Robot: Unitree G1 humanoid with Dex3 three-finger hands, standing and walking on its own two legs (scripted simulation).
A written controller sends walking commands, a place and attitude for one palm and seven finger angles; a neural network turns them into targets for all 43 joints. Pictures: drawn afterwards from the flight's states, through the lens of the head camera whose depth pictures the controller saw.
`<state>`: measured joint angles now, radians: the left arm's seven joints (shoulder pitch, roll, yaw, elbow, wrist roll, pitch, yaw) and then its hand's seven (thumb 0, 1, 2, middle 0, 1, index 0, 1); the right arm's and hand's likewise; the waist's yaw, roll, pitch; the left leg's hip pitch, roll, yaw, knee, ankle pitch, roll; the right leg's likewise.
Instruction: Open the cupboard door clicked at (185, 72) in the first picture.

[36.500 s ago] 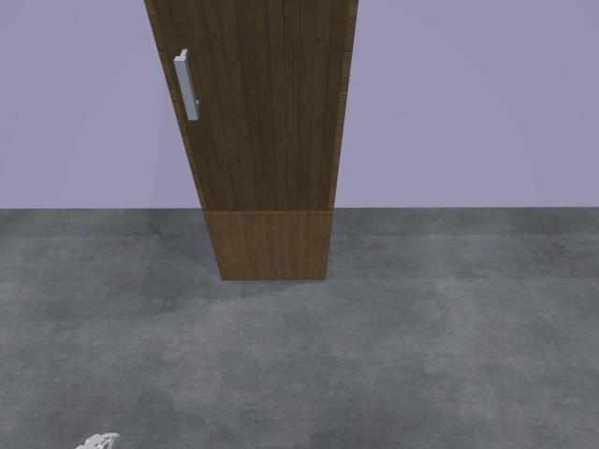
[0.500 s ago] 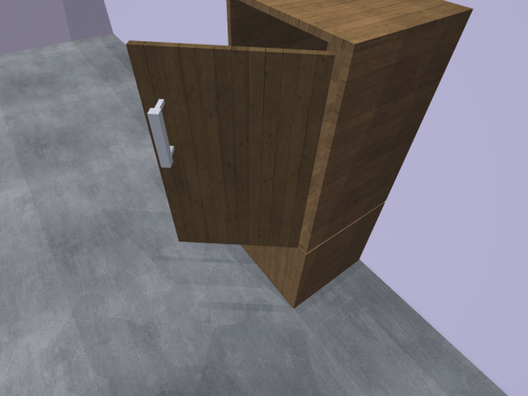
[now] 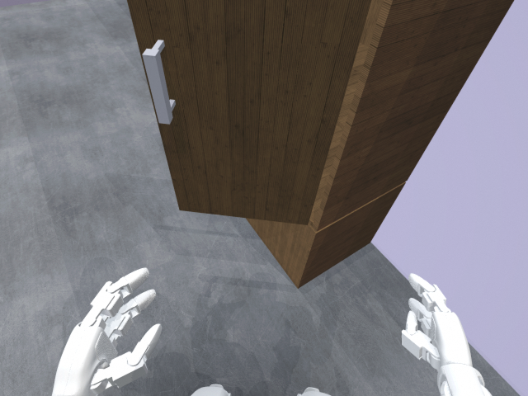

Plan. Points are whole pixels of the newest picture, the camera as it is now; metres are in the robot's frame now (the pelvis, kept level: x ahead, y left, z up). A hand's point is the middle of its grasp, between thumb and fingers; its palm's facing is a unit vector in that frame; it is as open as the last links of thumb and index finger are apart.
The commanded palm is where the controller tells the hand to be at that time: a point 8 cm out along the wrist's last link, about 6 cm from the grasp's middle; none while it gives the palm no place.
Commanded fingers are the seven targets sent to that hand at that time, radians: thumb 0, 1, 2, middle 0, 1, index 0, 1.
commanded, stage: raise the hand with hooked fingers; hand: left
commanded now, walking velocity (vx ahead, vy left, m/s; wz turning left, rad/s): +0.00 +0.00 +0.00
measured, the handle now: (162, 83) +0.59 +0.24 +0.15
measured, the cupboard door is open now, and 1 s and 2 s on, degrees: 51 51 51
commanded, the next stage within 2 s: move the hooked fingers beside the handle in 1.64 s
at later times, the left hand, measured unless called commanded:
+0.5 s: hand (97, 282) +0.23 +0.23 +0.09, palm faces +0.02 -1.00 -0.06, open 11.9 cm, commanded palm +0.21 +0.29 +0.10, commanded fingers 0.00 -0.24 0.41 -0.28 -1.03 -0.28 -1.03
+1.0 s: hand (51, 219) +0.28 +0.29 +0.15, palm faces +0.04 -1.00 -0.05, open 13.9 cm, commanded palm +0.26 +0.34 +0.16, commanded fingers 0.00 -0.50 0.30 -0.30 -1.20 -0.30 -1.20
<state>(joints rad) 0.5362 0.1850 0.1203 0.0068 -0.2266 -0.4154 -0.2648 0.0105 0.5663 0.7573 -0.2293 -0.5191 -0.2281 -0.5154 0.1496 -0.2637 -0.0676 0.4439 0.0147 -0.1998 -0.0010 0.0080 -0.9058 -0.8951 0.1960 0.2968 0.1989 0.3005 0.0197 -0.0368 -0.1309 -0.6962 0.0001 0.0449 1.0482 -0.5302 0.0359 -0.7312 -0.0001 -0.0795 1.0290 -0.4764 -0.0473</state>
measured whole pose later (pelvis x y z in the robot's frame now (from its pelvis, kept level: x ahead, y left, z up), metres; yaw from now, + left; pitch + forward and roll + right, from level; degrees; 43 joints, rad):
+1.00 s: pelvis +0.02 +0.02 +0.05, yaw +1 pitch +5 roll -2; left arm 0.01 0.41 0.39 0.24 -0.35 -0.12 -0.47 -0.01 -0.48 0.31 -0.30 -1.19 -0.30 -1.18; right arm 0.25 -0.25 0.08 0.56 0.05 -0.22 -0.09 0.01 -0.90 -0.89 0.20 0.30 0.20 0.30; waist 0.03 0.03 -0.06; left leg -0.42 -0.02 0.02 0.73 -0.40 0.06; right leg -0.42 0.00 -0.09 0.67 -0.33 -0.01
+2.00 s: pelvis +0.01 +0.00 +0.05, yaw +1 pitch +5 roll -1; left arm -0.29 0.50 0.45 0.60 -0.31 -0.12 -0.53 -0.01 -0.51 0.30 -0.30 -1.20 -0.30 -1.20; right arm 0.27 -0.29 0.06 0.60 0.06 -0.18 -0.11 0.01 -0.90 -0.89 0.20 0.30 0.20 0.30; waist 0.01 0.02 -0.04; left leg -0.40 0.00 0.02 0.67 -0.36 0.03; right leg -0.41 0.02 -0.10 0.63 -0.30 -0.04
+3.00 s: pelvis +0.02 +0.03 +0.04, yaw -1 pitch +15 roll -3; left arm -0.83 0.68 0.47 1.16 -0.16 -0.27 -0.53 -0.01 -0.50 0.30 -0.30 -1.20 -0.30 -1.20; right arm 0.40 -0.30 0.05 0.62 0.03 0.01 -0.06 0.00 -0.90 -0.89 0.20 0.30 0.20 0.30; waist -0.12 0.00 -0.07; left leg -0.62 -0.01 0.05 0.77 -0.40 0.07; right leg -0.63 0.01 -0.07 0.68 -0.31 0.00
